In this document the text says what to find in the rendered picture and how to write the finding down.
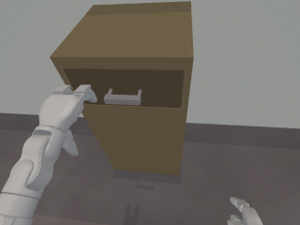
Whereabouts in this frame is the left robot forearm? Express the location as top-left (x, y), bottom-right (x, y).
top-left (0, 126), bottom-right (67, 225)

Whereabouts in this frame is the handle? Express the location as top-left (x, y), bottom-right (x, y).
top-left (103, 88), bottom-right (142, 106)

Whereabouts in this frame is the cabinet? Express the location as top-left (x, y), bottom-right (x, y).
top-left (50, 1), bottom-right (194, 176)

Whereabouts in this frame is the drawer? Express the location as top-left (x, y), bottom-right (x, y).
top-left (63, 68), bottom-right (185, 108)

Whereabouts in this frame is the left robot hand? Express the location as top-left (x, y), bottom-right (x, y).
top-left (38, 84), bottom-right (98, 156)

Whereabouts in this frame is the right robot hand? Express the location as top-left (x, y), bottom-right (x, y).
top-left (227, 197), bottom-right (263, 225)

